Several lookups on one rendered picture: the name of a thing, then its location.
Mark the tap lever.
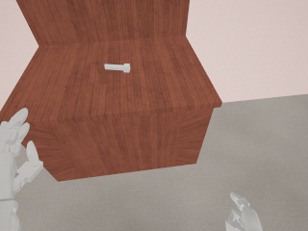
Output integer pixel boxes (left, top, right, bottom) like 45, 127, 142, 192
104, 64, 131, 73

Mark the left robot forearm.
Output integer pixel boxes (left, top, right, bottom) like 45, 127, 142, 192
0, 198, 21, 231

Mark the robot right hand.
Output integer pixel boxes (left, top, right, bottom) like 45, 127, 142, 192
225, 192, 263, 231

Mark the counter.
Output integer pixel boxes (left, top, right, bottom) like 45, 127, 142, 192
0, 0, 222, 182

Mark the robot left hand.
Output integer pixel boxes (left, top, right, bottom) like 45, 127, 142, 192
0, 108, 43, 200

